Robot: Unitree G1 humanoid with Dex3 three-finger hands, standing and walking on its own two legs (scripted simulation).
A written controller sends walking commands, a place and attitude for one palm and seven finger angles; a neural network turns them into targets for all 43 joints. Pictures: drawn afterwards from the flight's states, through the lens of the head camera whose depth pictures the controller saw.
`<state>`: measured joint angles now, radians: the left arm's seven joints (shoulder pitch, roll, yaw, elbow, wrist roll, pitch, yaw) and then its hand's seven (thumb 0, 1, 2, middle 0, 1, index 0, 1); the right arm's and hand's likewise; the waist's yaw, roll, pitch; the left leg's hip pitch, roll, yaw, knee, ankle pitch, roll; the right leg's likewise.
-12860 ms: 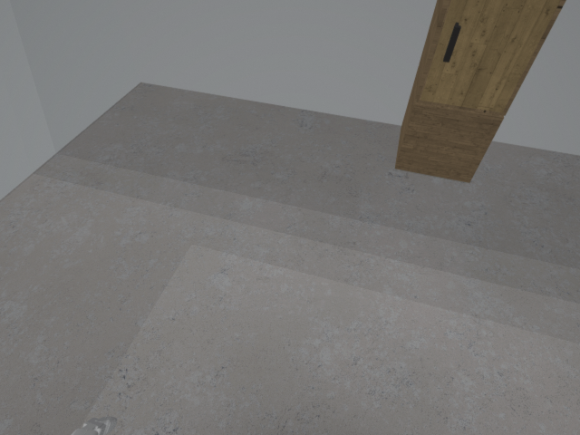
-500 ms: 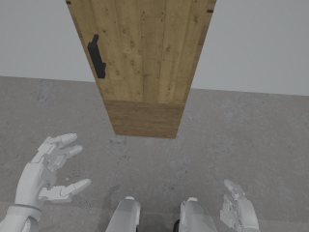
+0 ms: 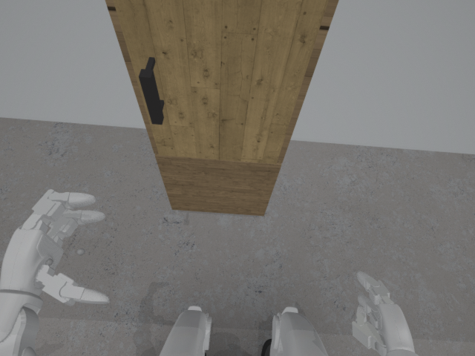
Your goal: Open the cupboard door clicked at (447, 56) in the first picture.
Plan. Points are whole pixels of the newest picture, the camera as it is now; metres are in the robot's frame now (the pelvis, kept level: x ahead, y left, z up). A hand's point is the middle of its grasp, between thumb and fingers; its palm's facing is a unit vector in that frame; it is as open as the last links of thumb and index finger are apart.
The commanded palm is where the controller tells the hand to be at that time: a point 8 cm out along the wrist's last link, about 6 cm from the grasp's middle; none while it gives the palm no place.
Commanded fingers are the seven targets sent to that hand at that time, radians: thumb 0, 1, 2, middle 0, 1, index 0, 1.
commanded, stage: raise the hand with hooked fingers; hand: left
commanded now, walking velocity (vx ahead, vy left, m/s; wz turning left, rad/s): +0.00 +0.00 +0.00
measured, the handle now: (154, 92) +0.59 +0.21 +0.03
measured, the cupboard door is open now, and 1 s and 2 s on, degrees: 0 0 0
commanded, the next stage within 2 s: move the hooked fingers beside the handle in 0.78 s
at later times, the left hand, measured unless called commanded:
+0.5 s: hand (74, 223) +0.30 +0.27 +0.04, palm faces +0.00 -1.00 -0.06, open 14.0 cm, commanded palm +0.27 +0.31 +0.05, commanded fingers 0.00 -0.50 0.30 -0.30 -1.20 -0.30 -1.20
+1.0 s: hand (71, 224) +0.29 +0.27 +0.04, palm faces +0.02 -1.00 -0.06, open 14.0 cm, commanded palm +0.28 +0.32 +0.04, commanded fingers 0.00 -0.50 0.30 -0.30 -1.20 -0.30 -1.20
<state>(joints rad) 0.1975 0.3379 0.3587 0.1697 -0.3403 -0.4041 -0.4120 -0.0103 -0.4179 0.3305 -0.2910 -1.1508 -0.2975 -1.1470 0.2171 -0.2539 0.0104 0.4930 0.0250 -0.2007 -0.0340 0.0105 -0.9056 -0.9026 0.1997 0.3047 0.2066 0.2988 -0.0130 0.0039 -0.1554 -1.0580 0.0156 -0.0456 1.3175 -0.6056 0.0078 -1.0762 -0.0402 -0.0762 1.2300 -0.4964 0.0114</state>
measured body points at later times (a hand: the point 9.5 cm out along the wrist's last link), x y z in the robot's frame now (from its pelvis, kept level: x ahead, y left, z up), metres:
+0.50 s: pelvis +0.00 +0.00 +0.00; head +0.12 +0.02 +0.43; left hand +0.29 +0.32 +0.04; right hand +0.17 -0.26 -0.08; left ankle +0.01 +0.11 -0.62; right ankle +0.05 -0.14 -0.62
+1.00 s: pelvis +0.00 +0.00 +0.00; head +0.10 +0.02 +0.43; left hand +0.29 +0.33 +0.05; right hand +0.17 -0.25 -0.08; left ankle +0.01 +0.11 -0.62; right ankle +0.05 -0.14 -0.62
